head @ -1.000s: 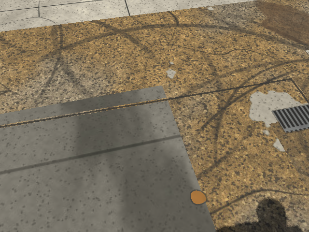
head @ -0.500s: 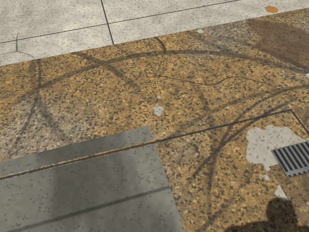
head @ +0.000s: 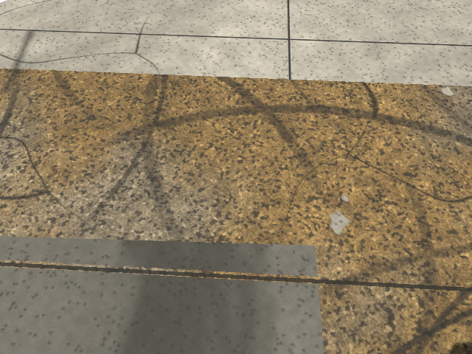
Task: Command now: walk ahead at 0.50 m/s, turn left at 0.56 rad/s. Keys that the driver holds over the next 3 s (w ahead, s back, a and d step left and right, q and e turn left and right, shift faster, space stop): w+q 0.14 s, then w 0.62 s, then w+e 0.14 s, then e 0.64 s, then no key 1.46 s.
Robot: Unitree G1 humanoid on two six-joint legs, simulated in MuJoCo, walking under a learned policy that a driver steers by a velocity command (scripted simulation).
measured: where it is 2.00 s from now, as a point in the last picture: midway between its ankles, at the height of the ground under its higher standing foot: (232, 260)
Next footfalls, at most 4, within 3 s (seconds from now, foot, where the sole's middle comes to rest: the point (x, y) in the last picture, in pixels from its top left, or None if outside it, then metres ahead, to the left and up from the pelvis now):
0.42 right None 0.42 -0.11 -0.75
0.92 left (190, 278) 0.65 0.18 -0.75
1.40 right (276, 252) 0.74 -0.08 -0.75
1.82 left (196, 246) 0.75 0.17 -0.75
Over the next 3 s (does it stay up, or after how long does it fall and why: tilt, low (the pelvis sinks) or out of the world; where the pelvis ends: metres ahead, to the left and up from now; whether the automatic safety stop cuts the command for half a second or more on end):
stays up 0.71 0.07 0.02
